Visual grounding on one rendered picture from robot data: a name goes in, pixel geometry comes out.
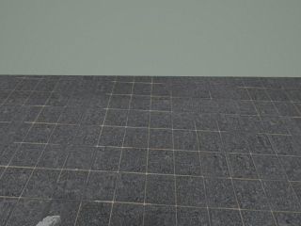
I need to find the left robot hand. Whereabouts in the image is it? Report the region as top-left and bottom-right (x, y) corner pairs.
(36, 215), (61, 226)

